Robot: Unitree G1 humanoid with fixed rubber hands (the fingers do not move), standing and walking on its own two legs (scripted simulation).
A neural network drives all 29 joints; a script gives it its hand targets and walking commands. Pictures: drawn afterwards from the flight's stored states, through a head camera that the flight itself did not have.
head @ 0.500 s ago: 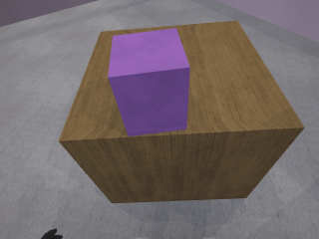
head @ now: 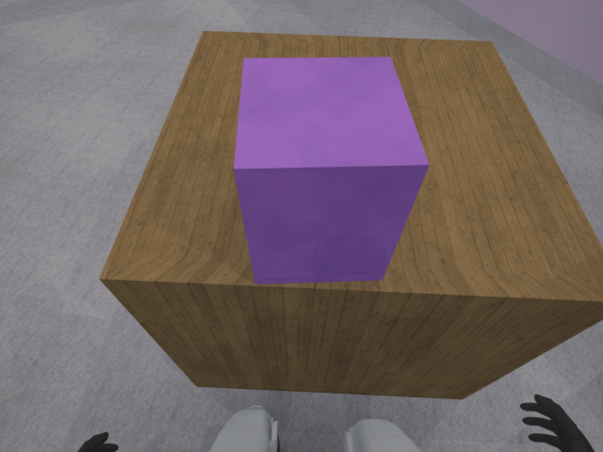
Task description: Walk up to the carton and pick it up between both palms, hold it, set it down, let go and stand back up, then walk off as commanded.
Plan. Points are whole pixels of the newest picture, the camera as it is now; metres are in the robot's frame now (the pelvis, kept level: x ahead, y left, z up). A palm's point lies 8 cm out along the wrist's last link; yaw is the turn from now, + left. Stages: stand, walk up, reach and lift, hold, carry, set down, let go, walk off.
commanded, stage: walk up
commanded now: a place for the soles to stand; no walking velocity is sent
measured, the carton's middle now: (318, 177) +0.45 +0.02 +0.08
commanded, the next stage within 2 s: reach and lift in 1.56 s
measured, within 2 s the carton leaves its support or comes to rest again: neither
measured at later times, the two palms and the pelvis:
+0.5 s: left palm (106, 395) +0.18 +0.30 -0.07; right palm out of the picture +0.12 -0.31 -0.09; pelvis +0.03 +0.00 +0.02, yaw -2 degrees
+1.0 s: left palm (79, 445) +0.12 +0.31 -0.08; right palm out of the picture +0.13 -0.30 -0.08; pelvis +0.02 +0.00 +0.03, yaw +0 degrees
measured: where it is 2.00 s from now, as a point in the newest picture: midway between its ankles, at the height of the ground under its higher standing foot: outside the picture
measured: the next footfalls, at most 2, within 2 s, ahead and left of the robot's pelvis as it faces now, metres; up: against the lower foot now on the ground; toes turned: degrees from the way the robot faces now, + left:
right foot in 0.08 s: +0.08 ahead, -0.12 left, +0.00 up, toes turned -2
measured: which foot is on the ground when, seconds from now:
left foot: down 0.00-1.00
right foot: up 0.00-0.06, down 0.08-1.00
